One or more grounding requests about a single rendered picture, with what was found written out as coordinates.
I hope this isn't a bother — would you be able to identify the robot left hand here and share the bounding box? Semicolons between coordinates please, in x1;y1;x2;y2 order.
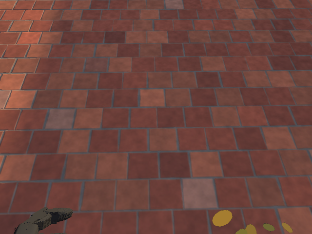
14;207;73;234

